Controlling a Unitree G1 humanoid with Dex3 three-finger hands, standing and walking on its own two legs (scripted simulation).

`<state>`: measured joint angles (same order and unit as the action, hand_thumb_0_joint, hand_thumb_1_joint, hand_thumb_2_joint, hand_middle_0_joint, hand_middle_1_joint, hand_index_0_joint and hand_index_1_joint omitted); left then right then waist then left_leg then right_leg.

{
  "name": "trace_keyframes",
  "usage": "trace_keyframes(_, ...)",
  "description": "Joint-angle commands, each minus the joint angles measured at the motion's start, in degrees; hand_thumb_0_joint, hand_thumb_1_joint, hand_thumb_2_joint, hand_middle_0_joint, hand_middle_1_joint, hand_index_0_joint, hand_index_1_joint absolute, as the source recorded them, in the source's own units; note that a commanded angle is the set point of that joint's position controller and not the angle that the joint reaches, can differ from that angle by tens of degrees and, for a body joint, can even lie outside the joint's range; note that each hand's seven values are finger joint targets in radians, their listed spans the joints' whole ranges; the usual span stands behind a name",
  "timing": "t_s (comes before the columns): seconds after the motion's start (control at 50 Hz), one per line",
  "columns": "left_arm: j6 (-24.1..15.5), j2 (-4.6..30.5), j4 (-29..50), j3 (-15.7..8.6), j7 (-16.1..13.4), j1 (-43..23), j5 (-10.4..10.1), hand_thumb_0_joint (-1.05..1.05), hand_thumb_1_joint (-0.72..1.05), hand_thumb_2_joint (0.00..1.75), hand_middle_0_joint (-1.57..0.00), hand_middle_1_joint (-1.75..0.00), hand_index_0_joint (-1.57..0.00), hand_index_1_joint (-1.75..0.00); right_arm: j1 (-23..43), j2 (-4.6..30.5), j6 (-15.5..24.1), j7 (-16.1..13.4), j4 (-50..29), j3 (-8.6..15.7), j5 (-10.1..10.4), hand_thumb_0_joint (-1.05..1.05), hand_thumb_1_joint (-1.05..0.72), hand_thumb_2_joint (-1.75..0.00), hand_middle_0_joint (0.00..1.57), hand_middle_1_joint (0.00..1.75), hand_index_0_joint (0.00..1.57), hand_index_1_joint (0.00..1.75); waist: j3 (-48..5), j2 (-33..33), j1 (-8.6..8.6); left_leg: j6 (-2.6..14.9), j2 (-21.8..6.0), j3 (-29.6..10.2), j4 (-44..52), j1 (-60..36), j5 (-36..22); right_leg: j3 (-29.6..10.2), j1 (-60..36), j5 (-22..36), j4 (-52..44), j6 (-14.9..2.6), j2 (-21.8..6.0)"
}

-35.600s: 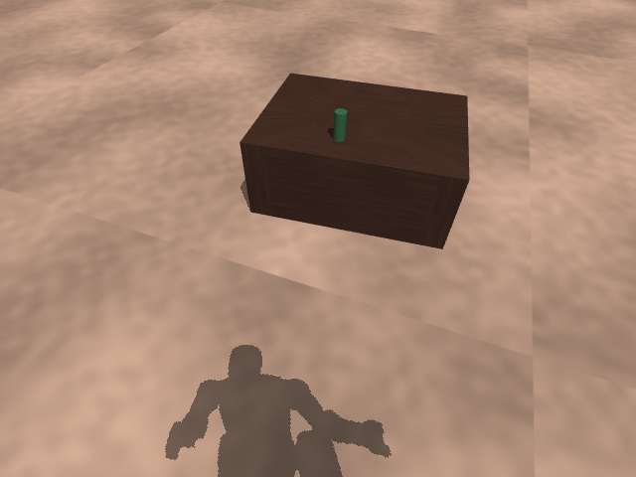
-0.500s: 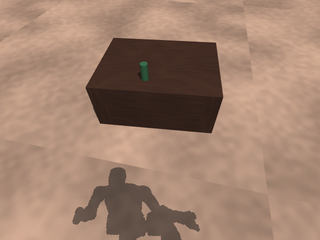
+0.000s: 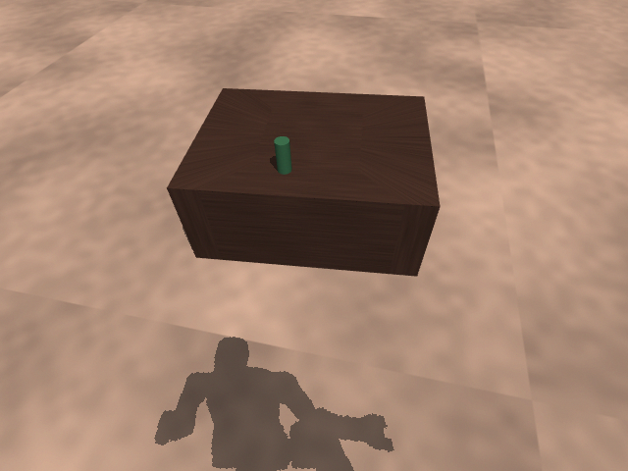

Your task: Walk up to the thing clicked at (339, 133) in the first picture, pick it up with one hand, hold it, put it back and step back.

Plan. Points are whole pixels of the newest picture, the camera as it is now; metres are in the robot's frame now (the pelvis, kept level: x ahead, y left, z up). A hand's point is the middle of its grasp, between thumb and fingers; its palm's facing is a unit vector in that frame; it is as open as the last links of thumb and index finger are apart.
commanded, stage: step back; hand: left
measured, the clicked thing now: (283, 155) +1.12 +0.14 -0.31
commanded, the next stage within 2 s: stand in 0.30 s
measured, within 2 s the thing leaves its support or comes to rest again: neither
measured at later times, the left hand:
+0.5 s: hand out of the picture +0.11 +0.28 -0.14, palm faces -0.01 -0.94 -0.33, open 7.4 cm
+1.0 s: hand out of the picture +0.07 +0.27 -0.14, palm faces -0.04 -0.94 -0.34, open 7.4 cm
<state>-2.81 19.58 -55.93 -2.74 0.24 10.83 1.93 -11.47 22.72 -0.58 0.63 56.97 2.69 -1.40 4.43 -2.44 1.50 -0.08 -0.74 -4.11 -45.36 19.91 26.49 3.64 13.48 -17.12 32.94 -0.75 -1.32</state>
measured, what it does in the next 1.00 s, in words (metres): steps on the spot: left foot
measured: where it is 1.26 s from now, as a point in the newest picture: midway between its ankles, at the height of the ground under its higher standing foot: outside the picture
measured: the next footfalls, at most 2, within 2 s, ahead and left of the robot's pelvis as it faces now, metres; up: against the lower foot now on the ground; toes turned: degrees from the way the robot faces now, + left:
left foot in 0.06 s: +0.08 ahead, +0.15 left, +0.00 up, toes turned +0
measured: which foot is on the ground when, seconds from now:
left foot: up 0.00-0.04, down 0.06-1.00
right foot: down 0.00-1.00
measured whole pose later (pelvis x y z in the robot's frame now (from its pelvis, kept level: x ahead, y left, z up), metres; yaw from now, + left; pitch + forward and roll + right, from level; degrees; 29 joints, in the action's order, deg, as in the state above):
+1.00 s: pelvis +0.00 +0.02 +0.02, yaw -1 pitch -4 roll +0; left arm -0.7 20.6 -65.7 -0.2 1.0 7.2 0.6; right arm -6.4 20.1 0.4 1.1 65.9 0.4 -1.0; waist 3.4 -0.3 -0.2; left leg -1.3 -1.9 0.3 -19.6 8.3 7.7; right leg 0.6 5.8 -10.0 19.4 1.3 -1.4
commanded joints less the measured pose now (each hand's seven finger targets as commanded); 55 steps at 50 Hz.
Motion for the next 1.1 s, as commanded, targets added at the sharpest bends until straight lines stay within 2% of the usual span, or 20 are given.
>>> trace_keyframes(0.0, -0.48, 16.09, 4.33, -3.50, -1.38, -5.55, -0.95, 0.00, 0.90, 0.90, -0.20, -0.30, -0.20, -0.30, -2.26, 7.56, 1.86, -0.94, -1.27, 2.25, 0.09, 0.00, -0.90, -0.90, 0.20, 0.30, 0.20, 0.30, -5.61, 10.66, -2.16, -0.20, 0.98, 5.77, 16.37, -6.97, -10.87, -7.56, -0.79, 25.93, -2.76, -6.95, -11.55)
trace_keyframes(0.02, -0.02, 15.44, 4.52, -3.27, -1.39, -5.67, -1.23, 0.00, 0.90, 0.90, -0.20, -0.30, -0.20, -0.30, -3.14, 8.01, 2.00, -1.24, -0.52, 2.59, -0.04, 0.00, -0.90, -0.90, 0.20, 0.30, 0.20, 0.30, -6.43, 8.93, -2.51, 0.09, 1.44, 5.70, 19.46, -8.49, -18.85, -6.16, -1.56, 26.37, 0.98, -4.89, -9.72)
trace_keyframes(0.04, 0.29, 14.18, 4.68, -2.83, -1.43, -4.48, -1.53, 0.00, 0.90, 0.90, -0.20, -0.30, -0.20, -0.30, -1.96, 9.23, 2.08, -1.55, -0.52, 2.92, -0.29, 0.00, -0.90, -0.90, 0.20, 0.30, 0.20, 0.30, -8.00, 7.02, -1.96, 1.49, -1.15, 2.52, 18.76, -11.28, -27.71, -4.76, -0.30, 26.25, 4.34, -3.11, -7.75)
trace_keyframes(0.06, 0.67, 12.45, 5.12, -2.23, -1.37, -3.71, -1.86, 0.00, 0.90, 0.90, -0.20, -0.30, -0.20, -0.30, -1.00, 12.05, 2.31, -1.86, -1.13, 3.40, -0.67, 0.00, -0.90, -0.90, 0.20, 0.30, 0.20, 0.30, -10.06, 1.32, -1.43, 4.08, -8.02, -5.62, 19.20, -13.06, -34.88, -3.30, 2.57, 19.84, 7.66, -1.04, -4.62)
trace_keyframes(0.08, 1.41, 11.61, 4.41, -1.91, -1.32, -3.91, -2.39, 0.00, 0.90, 0.90, -0.20, -0.30, -0.20, -0.30, 3.26, 14.18, 2.43, -1.93, -2.49, 3.25, -0.28, 0.00, -0.90, -0.90, 0.20, 0.30, 0.20, 0.30, -9.12, -2.18, -0.11, 8.66, -13.27, -12.42, 21.38, -7.90, -29.77, -1.80, 2.28, 4.23, 8.09, 0.29, -0.27)
trace_keyframes(0.1, 1.93, 12.84, 3.18, -2.22, -1.49, -3.71, -2.31, 0.00, 0.90, 0.90, -0.20, -0.30, -0.20, -0.30, 5.75, 15.42, 2.30, -1.72, -2.78, 3.20, 0.25, 0.00, -0.90, -0.90, 0.20, 0.30, 0.20, 0.30, -8.23, -4.27, -0.12, 12.06, -15.66, -13.30, 21.61, -3.23, -26.98, -2.04, -1.82, -6.49, 6.94, -0.18, -0.02)
trace_keyframes(0.14, 1.60, 12.47, 1.80, -1.92, -1.37, -4.07, -1.75, 0.00, 0.90, 0.90, -0.20, -0.30, -0.20, -0.30, 7.78, 13.32, 1.89, -1.59, -1.79, 2.45, 0.19, 0.00, -0.90, -0.90, 0.20, 0.30, 0.20, 0.30, -6.50, -4.07, 0.83, 8.55, -12.36, -8.56, 20.78, -2.00, -27.19, -3.00, -4.81, -2.58, -0.50, -0.73, -1.04)
trace_keyframes(0.16, 1.24, 13.44, 1.05, -2.14, -1.41, -3.25, -1.50, 0.00, 0.90, 0.90, -0.20, -0.30, -0.20, -0.30, 8.77, 11.95, 1.83, -1.69, -1.95, 2.01, 0.42, 0.00, -0.90, -0.90, 0.20, 0.30, 0.20, 0.30, -7.18, -3.78, 1.06, 5.92, -10.04, -5.72, 18.88, -2.34, -28.91, -3.86, -6.07, 5.71, -1.82, -1.14, -2.71)
trace_keyframes(0.18, 0.84, 14.48, 0.59, -2.37, -1.48, -1.67, -1.53, 0.00, 0.90, 0.90, -0.20, -0.30, -0.20, -0.30, 8.74, 11.15, 1.90, -1.78, -2.02, 1.73, 0.60, 0.00, -0.90, -0.90, 0.20, 0.30, 0.20, 0.30, -8.57, -2.93, 1.16, 4.37, -7.91, -3.38, 15.62, -3.51, -31.60, -5.13, -7.40, 13.61, -2.09, -1.55, -4.14)
trace_keyframes(0.22, 0.78, 15.71, 0.10, -2.51, -1.47, -3.25, -1.70, 0.00, 0.90, 0.90, -0.20, -0.30, -0.20, -0.30, 7.98, 9.52, 1.77, -1.78, -0.96, 1.34, 0.86, 0.00, -0.90, -0.90, 0.20, 0.30, 0.20, 0.30, -9.18, -0.65, -0.20, 2.53, -5.55, -1.02, 15.01, -4.60, -28.36, -8.41, -6.98, 17.47, -3.12, -2.63, -6.38)
trace_keyframes(0.26, 0.95, 14.97, 0.26, -2.02, -1.48, -6.15, -1.74, 0.00, 0.90, 0.90, -0.20, -0.30, -0.20, -0.30, 7.85, 9.88, 1.67, -1.68, 0.43, 1.50, 0.63, 0.00, -0.90, -0.90, 0.20, 0.30, 0.20, 0.30, -9.53, -0.69, -1.07, 2.92, -6.43, -1.91, 16.92, -7.62, -29.72, -7.34, -5.09, 17.15, -2.86, -2.26, -5.85)
trace_keyframes(0.28, 0.96, 11.51, -1.46, -0.38, -1.03, -4.61, -2.36, 0.00, 0.90, 0.90, -0.20, -0.30, -0.20, -0.30, 7.43, 10.57, 2.33, -1.41, 0.47, 0.93, 0.86, 0.00, -0.90, -0.90, 0.20, 0.30, 0.20, 0.30, -10.29, -1.06, -0.67, 2.95, -6.97, -3.37, 19.00, -9.97, -29.89, -6.84, -6.18, 16.32, -5.24, -1.15, -4.94)
trace_keyframes(0.4, 0.69, 13.46, -3.31, 0.00, -0.86, -7.52, -1.75, 0.00, 0.90, 0.90, -0.20, -0.30, -0.20, -0.30, 9.63, 9.43, 2.75, -0.98, 1.44, 0.39, 1.12, 0.00, -0.90, -0.90, 0.20, 0.30, 0.20, 0.30, -7.45, 1.30, -1.69, 1.81, -6.80, -1.94, 22.27, -12.96, -33.15, -6.85, -6.85, 18.98, -9.99, -0.33, -5.57)
trace_keyframes(0.54, 0.63, 13.09, -5.00, 0.31, -0.57, -7.94, -1.51, 0.00, 0.90, 0.90, -0.20, -0.30, -0.20, -0.30, 11.53, 9.28, 2.67, -0.75, 2.33, 0.26, 1.08, 0.00, -0.90, -0.90, 0.20, 0.30, 0.20, 0.30, -5.99, 1.17, -1.39, 1.23, -6.74, -1.26, 26.67, -13.90, -27.63, -6.90, -7.75, 14.65, -14.31, 0.38, -5.76)
trace_keyframes(0.62, 0.67, 12.90, -5.81, 0.41, -0.41, -7.97, -1.46, 0.00, 0.90, 0.90, -0.20, -0.30, -0.20, -0.30, 12.19, 9.17, 2.43, -0.52, 2.93, 0.25, 1.00, 0.00, -0.90, -0.90, 0.20, 0.30, 0.20, 0.30, -3.49, 1.02, -1.27, 0.78, -6.29, -1.63, 29.55, -11.65, -17.40, -7.38, -6.29, 6.69, -16.84, 0.49, -5.81)
trace_keyframes(0.8, 0.27, 13.57, -6.04, 0.37, -0.27, -7.67, -1.38, 0.00, 0.90, 0.90, -0.20, -0.30, -0.20, -0.30, 10.68, 8.93, 2.65, -0.24, 4.11, 0.17, 0.89, 0.00, -0.90, -0.90, 0.20, 0.30, 0.20, 0.30, -6.02, 2.31, -1.55, 0.48, -6.27, -1.04, 28.95, -14.69, -20.75, -8.15, -6.10, 9.14, -17.95, 0.19, -6.51)
trace_keyframes(0.86, 0.55, 13.33, -6.37, 0.51, -0.28, -6.93, -1.38, 0.00, 0.90, 0.90, -0.20, -0.30, -0.20, -0.30, 10.15, 9.18, 2.29, -0.24, 4.79, 0.05, 0.83, 0.00, -0.90, -0.90, 0.20, 0.30, 0.20, 0.30, -2.97, 2.32, -1.45, 0.38, -5.97, -1.39, 30.28, -12.02, -14.25, -7.94, -4.26, 3.27, -18.92, 0.46, -5.86)
trace_keyframes(0.94, 0.66, 13.68, -6.14, 0.34, -0.30, -7.11, -1.31, 0.00, 0.90, 0.90, -0.20, -0.30, -0.20, -0.30, 9.35, 9.71, 2.20, -0.29, 4.83, 0.21, 0.73, 0.00, -0.90, -0.90, 0.20, 0.30, 0.20, 0.30, -3.54, 2.42, -1.76, 0.58, -6.23, -1.50, 30.13, -11.67, -14.28, -8.29, -4.56, 3.36, -18.54, 0.18, -6.07)
trace_keyframes(1.0, 0.77, 13.49, -6.17, 0.47, -0.25, -6.13, -1.21, 0.00, 0.90, 0.90, -0.20, -0.30, -0.20, -0.30, 8.69, 9.57, 2.00, -0.17, 4.94, 0.11, 0.78, 0.00, -0.90, -0.90, 0.20, 0.30, 0.20, 0.30, -2.09, 2.68, -1.68, 0.50, -5.78, -1.60, 30.13, -10.90, -10.73, -8.52, -2.30, -1.54, -19.41, 0.32, -5.78)
trace_keyframes(1.08, 0.68, 13.66, -5.68, 0.44, -0.25, -6.53, -1.33, 0.00, 0.90, 0.90, -0.20, -0.30, -0.20, -0.30, 7.58, 9.31, 2.00, -0.15, 5.12, -0.03, 0.69, 0.00, -0.90, -0.90, 0.20, 0.30, 0.20, 0.30, -3.06, 2.34, -1.96, 0.73, -6.00, -1.59, 29.79, -10.52, -13.03, -8.69, -3.63, 1.12, -18.90, 0.15, -6.03)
